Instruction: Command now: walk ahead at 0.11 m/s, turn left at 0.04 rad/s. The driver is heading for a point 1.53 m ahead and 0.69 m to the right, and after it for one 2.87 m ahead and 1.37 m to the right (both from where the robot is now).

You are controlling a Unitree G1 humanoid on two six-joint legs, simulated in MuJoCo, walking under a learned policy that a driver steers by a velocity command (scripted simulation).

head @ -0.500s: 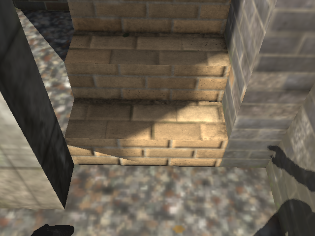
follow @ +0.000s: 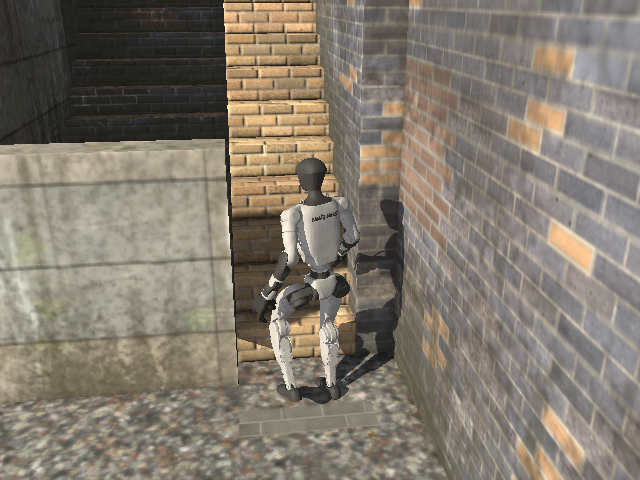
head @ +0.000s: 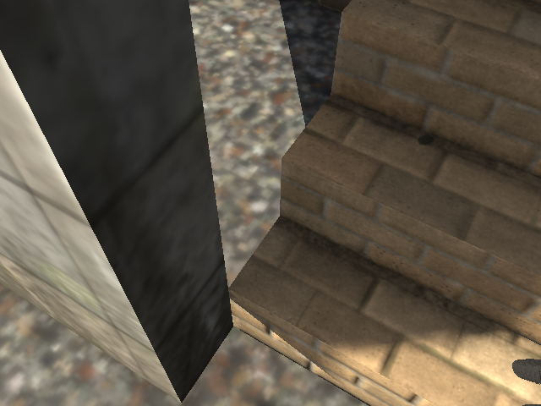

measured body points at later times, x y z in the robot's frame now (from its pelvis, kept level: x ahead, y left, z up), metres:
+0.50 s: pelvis +0.06 +0.02 -0.01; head +0.10 +0.01 +0.44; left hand +0.28 +0.24 -0.11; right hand +0.13 -0.29 -0.10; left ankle +0.10 +0.14 -0.74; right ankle +0.04 -0.12 -0.69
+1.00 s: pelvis +0.07 +0.00 +0.00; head +0.06 -0.06 +0.44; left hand +0.40 +0.10 -0.05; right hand +0.05 -0.36 -0.07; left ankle +0.23 +0.06 -0.70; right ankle +0.01 -0.10 -0.74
